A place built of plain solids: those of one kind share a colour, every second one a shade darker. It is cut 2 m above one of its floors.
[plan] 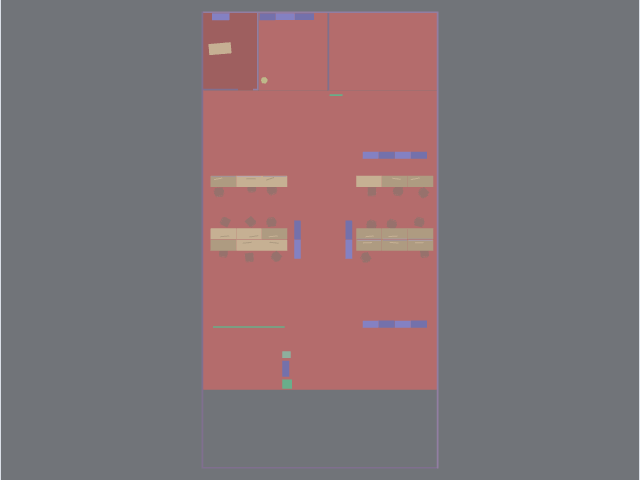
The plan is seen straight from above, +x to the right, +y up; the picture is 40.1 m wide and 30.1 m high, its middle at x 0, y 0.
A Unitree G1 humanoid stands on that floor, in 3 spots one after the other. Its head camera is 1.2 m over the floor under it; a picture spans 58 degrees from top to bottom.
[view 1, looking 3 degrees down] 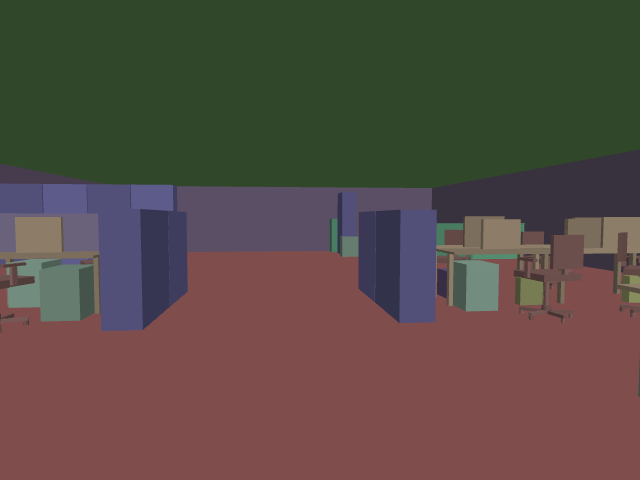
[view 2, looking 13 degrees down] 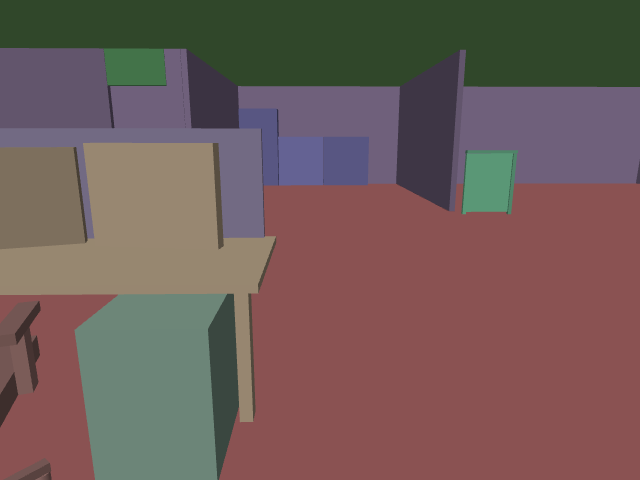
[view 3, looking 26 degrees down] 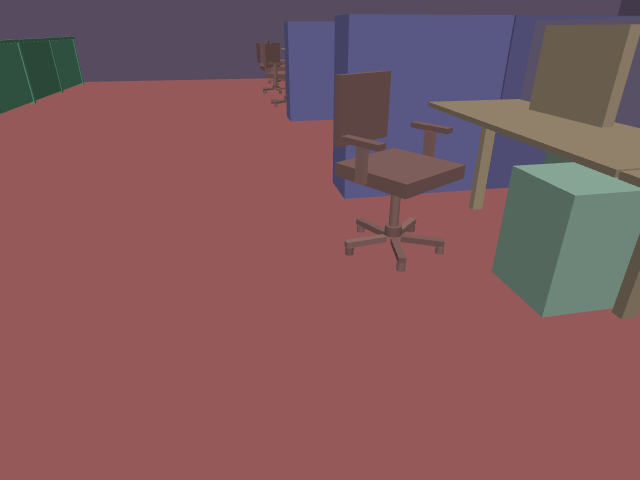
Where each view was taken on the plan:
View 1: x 0.20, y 5.95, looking -96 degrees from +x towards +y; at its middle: wall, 20.33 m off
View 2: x -1.88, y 2.03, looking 89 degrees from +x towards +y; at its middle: floor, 5.33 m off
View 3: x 5.12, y -1.98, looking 169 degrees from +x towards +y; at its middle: floor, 2.74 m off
